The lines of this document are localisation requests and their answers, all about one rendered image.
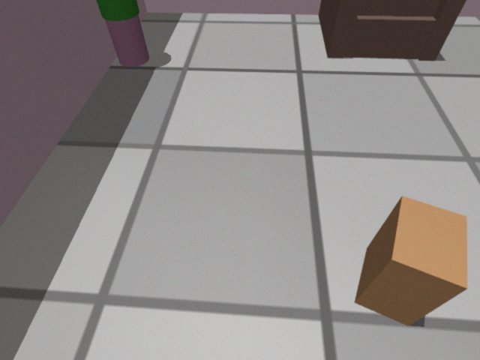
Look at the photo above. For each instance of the armchair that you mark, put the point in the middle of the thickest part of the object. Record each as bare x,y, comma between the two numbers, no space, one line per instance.
387,29

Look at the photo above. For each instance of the potted plant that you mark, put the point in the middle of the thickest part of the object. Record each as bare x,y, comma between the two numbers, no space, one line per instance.
123,22

